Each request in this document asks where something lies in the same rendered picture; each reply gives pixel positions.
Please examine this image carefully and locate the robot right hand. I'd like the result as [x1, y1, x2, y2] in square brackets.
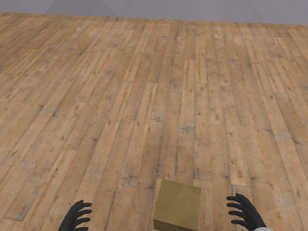
[226, 192, 266, 231]

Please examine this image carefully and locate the robot left hand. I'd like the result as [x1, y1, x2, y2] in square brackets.
[58, 199, 92, 231]

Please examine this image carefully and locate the carton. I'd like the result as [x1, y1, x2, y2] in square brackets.
[153, 179, 201, 231]

